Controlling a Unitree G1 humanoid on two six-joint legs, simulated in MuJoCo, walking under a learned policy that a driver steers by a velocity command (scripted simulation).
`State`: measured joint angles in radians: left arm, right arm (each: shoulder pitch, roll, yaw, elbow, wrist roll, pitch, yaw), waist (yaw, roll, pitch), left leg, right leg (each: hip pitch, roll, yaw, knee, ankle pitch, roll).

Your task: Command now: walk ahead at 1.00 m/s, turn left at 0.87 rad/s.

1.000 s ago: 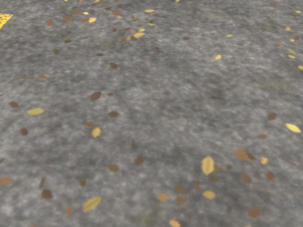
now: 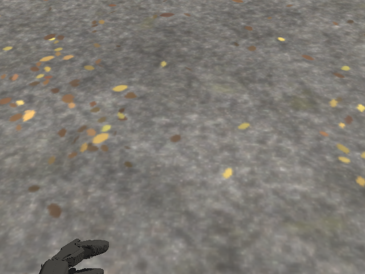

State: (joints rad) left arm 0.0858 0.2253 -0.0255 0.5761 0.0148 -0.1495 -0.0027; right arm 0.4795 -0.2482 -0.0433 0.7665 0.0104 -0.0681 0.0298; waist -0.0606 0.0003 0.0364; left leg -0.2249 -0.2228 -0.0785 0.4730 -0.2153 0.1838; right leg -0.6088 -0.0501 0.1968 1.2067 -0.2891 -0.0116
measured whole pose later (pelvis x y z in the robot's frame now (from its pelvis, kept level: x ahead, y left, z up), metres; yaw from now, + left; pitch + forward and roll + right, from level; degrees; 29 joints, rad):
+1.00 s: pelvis +0.85 +0.00 -0.03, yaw -11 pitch +0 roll +4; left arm 0.07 0.34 0.05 0.58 -0.04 -0.02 -0.06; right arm 0.41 -0.34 -0.09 0.83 0.01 -0.07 0.00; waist -0.07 -0.01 0.05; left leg 0.28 0.05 0.27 0.36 -0.49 -0.09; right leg -0.69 -0.05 -0.09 0.78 -0.05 -0.12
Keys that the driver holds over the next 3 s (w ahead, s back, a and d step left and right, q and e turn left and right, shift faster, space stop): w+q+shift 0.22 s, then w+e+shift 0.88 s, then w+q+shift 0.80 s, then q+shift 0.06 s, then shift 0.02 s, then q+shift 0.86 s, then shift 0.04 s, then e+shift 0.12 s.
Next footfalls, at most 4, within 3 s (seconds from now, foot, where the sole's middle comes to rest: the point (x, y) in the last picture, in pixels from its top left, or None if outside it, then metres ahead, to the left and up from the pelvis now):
0.22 right None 0.43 -0.18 -0.77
0.60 left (139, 239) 0.65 0.18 -0.77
1.02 right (203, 151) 1.06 -0.11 -0.77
1.52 left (194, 81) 1.56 -0.11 -0.77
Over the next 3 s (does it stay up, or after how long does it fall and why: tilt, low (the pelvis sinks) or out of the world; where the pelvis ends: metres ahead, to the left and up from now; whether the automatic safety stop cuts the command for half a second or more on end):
stays up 2.09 -0.14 0.01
